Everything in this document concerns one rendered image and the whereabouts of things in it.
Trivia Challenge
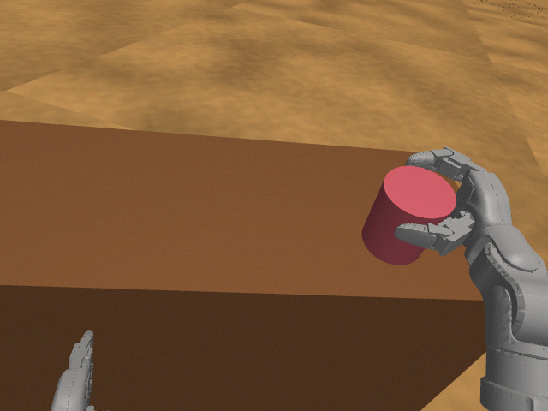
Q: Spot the left robot hand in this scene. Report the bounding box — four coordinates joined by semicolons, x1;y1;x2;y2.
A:
51;330;108;411

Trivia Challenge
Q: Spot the right robot arm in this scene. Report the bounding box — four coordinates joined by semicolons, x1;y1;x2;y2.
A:
464;224;548;411

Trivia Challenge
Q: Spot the can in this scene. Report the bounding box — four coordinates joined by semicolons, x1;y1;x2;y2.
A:
362;166;456;265

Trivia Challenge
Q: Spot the right robot hand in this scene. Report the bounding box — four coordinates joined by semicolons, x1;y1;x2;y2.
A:
394;146;513;256

